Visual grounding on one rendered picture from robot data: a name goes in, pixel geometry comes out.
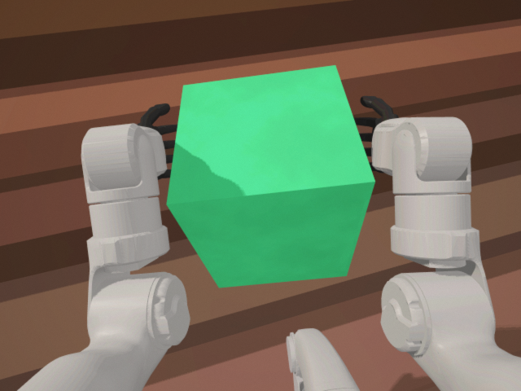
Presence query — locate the robot right hand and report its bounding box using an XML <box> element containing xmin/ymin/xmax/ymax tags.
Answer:
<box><xmin>354</xmin><ymin>96</ymin><xmax>399</xmax><ymax>173</ymax></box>

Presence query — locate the robot left upper arm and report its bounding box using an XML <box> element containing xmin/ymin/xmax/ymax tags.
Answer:
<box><xmin>17</xmin><ymin>272</ymin><xmax>190</xmax><ymax>391</ymax></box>

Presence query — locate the robot right forearm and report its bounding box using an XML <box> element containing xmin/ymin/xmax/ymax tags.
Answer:
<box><xmin>371</xmin><ymin>117</ymin><xmax>496</xmax><ymax>334</ymax></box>

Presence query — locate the robot left forearm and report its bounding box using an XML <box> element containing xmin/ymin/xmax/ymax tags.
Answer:
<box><xmin>81</xmin><ymin>123</ymin><xmax>170</xmax><ymax>336</ymax></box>

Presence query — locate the robot left hand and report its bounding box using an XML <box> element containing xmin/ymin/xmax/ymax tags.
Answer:
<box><xmin>137</xmin><ymin>103</ymin><xmax>177</xmax><ymax>180</ymax></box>

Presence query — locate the robot right upper arm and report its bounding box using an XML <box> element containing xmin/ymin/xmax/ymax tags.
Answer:
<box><xmin>381</xmin><ymin>270</ymin><xmax>521</xmax><ymax>391</ymax></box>

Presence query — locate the right robot thigh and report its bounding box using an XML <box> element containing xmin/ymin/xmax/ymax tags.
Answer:
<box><xmin>287</xmin><ymin>328</ymin><xmax>360</xmax><ymax>391</ymax></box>

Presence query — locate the carton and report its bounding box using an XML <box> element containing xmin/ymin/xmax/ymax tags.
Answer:
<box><xmin>167</xmin><ymin>65</ymin><xmax>375</xmax><ymax>288</ymax></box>

